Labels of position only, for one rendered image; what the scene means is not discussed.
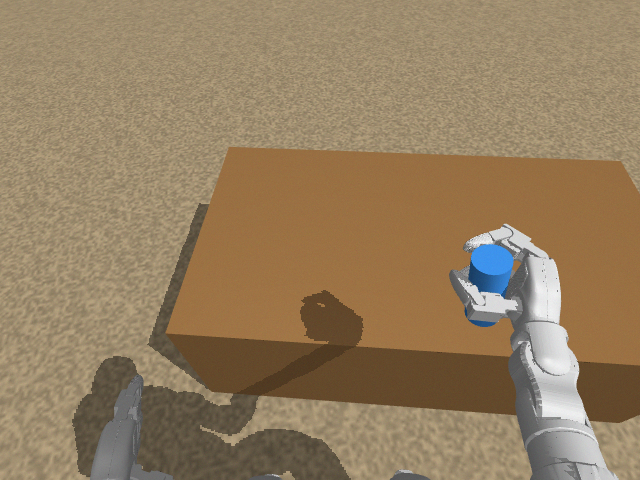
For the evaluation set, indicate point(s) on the can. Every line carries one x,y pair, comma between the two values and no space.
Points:
490,270

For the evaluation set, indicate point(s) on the right robot arm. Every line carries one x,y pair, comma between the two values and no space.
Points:
556,431

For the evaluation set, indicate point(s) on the left robot hand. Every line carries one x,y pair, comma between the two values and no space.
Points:
116,454

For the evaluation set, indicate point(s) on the right robot hand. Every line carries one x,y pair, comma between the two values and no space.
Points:
533,291

